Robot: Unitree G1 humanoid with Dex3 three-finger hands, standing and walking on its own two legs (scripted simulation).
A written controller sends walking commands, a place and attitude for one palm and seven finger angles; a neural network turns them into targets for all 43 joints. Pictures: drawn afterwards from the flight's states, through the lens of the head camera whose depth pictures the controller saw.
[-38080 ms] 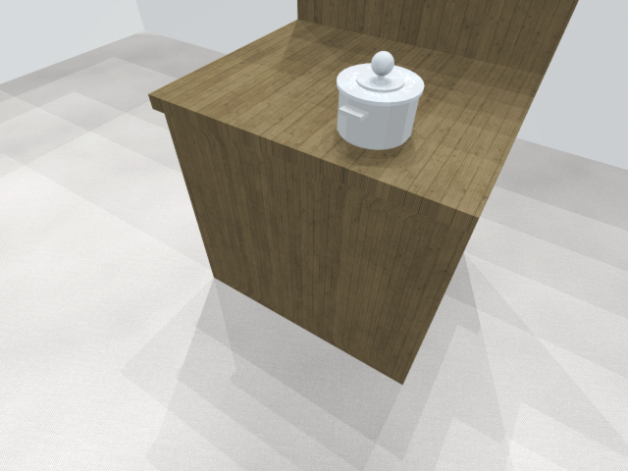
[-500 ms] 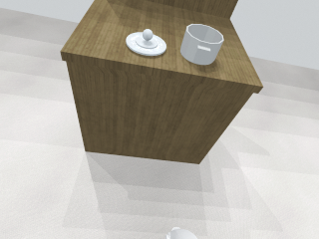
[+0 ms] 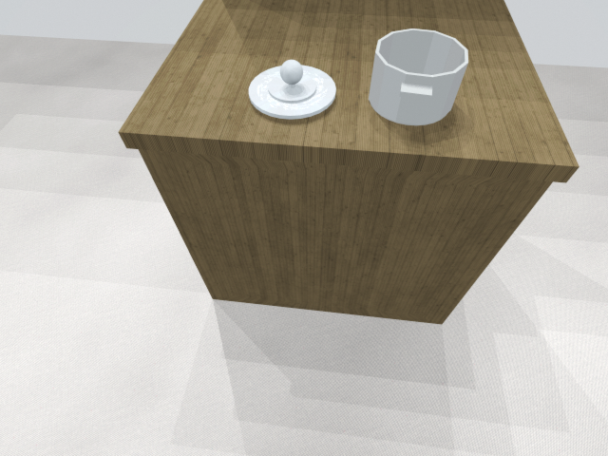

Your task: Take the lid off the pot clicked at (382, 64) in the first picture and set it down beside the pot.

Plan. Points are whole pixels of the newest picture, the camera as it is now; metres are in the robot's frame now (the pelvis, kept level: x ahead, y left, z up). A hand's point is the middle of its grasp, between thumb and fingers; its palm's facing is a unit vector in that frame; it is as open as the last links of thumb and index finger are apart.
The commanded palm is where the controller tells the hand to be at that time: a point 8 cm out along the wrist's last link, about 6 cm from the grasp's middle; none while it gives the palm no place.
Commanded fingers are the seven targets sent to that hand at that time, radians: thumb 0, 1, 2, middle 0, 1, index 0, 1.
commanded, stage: stop stepping back and stand still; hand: left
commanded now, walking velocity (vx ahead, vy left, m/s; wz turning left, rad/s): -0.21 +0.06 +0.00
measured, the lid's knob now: (291, 72) +0.77 +0.05 +0.07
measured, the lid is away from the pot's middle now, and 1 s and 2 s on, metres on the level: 0.24 0.24 0.24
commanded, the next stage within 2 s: let the arm hang, fingers relaxed in 1.06 s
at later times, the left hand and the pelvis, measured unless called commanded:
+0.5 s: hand (192, 419) +0.19 +0.20 -0.19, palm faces -0.04 -0.97 -0.25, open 7.4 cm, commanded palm none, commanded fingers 0.00 0.90 0.90 -0.20 -0.30 -0.20 -0.30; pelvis +0.08 +0.00 -0.01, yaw +1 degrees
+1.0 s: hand (190, 395) +0.23 +0.21 -0.19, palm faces +0.05 -0.97 -0.23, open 7.4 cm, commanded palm none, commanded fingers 0.00 0.90 0.90 -0.20 -0.30 -0.20 -0.30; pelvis +0.15 +0.01 -0.01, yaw +1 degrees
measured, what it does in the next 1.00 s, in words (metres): walks ahead: right foot, then left foot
